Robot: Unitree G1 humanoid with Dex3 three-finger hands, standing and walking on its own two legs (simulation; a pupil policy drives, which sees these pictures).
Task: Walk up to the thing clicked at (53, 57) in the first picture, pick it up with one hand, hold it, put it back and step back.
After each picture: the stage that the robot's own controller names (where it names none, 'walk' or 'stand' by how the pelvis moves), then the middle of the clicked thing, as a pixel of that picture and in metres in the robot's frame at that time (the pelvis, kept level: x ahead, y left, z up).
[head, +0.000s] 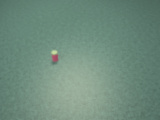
stand; (54, 56) +1.27 +0.31 -0.72
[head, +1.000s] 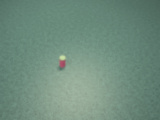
walk; (62, 61) +1.16 +0.14 -0.71
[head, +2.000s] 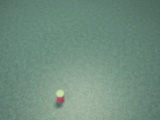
walk; (60, 96) +0.68 +0.16 -0.71
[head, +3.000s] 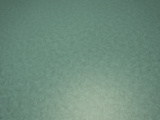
walk; out of the picture +0.42 +0.20 -0.71
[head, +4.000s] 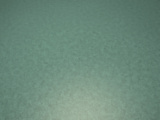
stand; out of the picture +0.33 +0.17 -0.72
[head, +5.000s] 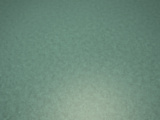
stand; out of the picture +0.35 +0.13 -0.72
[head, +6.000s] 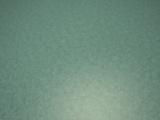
stand; out of the picture +0.36 +0.10 -0.71
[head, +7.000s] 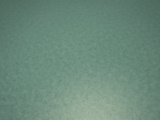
stand; out of the picture +0.34 +0.10 -0.73
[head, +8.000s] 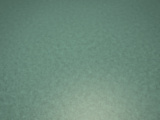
stand; out of the picture +0.33 +0.11 -0.73
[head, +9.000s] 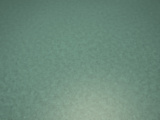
stand; out of the picture +0.33 +0.10 -0.73
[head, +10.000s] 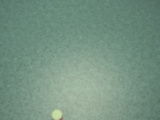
go down; (57, 116) +0.36 +0.11 -0.62
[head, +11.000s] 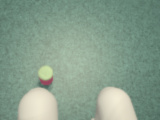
go down; (46, 75) +0.43 +0.14 -0.32
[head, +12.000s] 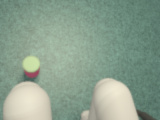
close in; (31, 67) +0.42 +0.16 -0.27
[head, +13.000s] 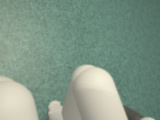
close; out of the picture +0.42 +0.19 -0.23
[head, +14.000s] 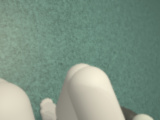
close; out of the picture +0.42 +0.20 -0.23
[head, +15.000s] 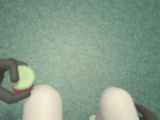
lift; (22, 82) +0.32 +0.21 -0.09
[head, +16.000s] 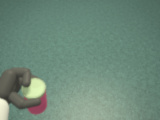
hold; (35, 97) +0.31 +0.16 +0.04
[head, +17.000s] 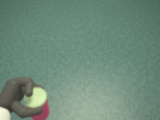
hold; (38, 105) +0.30 +0.16 -0.01
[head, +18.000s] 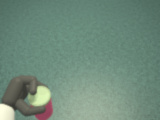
hold; (41, 104) +0.30 +0.15 +0.00
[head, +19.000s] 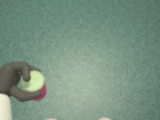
crouch; (35, 86) +0.36 +0.16 -0.07
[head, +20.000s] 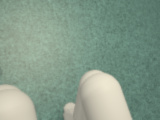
lower; out of the picture +0.43 +0.21 -0.19
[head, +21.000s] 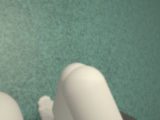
lower; out of the picture +0.44 +0.25 -0.24
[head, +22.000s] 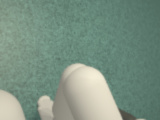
lower; out of the picture +0.44 +0.24 -0.24
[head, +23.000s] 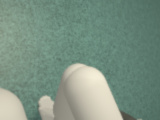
lower; out of the picture +0.44 +0.24 -0.24
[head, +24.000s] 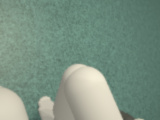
lower; out of the picture +0.43 +0.24 -0.24
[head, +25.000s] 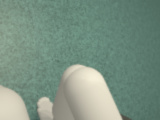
open; out of the picture +0.42 +0.21 -0.25
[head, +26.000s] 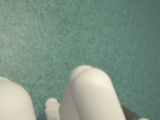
stand; out of the picture +0.42 +0.21 -0.24
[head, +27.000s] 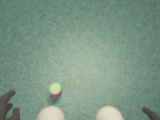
walk; (56, 90) +0.41 +0.13 -0.49
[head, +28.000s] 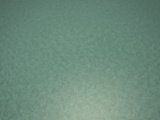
stand; out of the picture +0.36 +0.10 -0.67
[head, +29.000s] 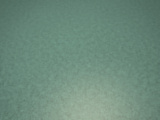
stand; out of the picture +0.37 +0.11 -0.67
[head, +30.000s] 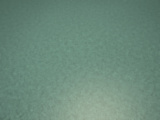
stand; out of the picture +0.38 +0.10 -0.72
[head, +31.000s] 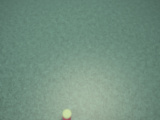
walk; (66, 115) +0.42 +0.06 -0.71
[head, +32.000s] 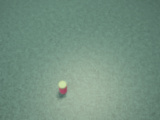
walk; (62, 87) +0.65 +0.15 -0.69
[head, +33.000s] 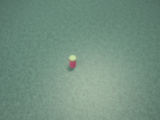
walk; (72, 61) +0.99 +0.11 -0.69
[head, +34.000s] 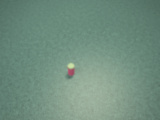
stand; (71, 69) +0.99 +0.11 -0.71
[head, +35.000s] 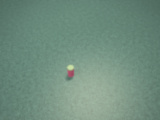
stand; (70, 71) +1.01 +0.12 -0.73
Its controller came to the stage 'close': yes
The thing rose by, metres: 0.71
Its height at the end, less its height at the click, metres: +0.00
